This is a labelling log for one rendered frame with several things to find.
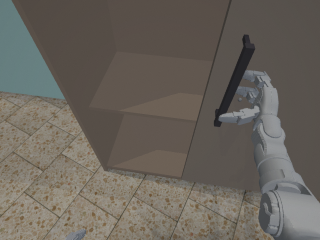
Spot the robot right upper arm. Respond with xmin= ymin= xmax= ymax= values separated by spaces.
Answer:
xmin=258 ymin=189 xmax=320 ymax=240

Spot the handle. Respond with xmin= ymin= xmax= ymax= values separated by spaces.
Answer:
xmin=214 ymin=34 xmax=255 ymax=127

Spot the robot right hand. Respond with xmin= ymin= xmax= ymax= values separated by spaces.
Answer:
xmin=218 ymin=70 xmax=279 ymax=125

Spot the robot right forearm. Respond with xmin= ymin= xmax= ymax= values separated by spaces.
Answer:
xmin=251 ymin=115 xmax=320 ymax=204

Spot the robot left hand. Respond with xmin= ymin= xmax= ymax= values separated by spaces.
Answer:
xmin=65 ymin=229 xmax=86 ymax=240

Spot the wardrobe door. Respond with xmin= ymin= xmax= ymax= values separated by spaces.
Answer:
xmin=181 ymin=0 xmax=320 ymax=199

